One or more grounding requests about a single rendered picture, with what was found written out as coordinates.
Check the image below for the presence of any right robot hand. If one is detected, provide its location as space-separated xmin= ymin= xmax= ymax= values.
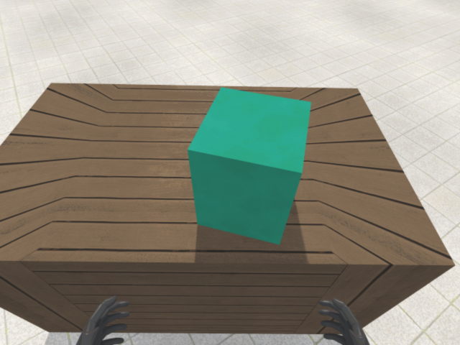
xmin=318 ymin=298 xmax=370 ymax=345

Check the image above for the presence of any left robot hand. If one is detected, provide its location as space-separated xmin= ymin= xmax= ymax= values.
xmin=76 ymin=295 xmax=129 ymax=345

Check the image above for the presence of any pedestal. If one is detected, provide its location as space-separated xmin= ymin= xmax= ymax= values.
xmin=0 ymin=83 xmax=455 ymax=334

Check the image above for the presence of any carton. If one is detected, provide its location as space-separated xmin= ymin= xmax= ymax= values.
xmin=188 ymin=88 xmax=311 ymax=244

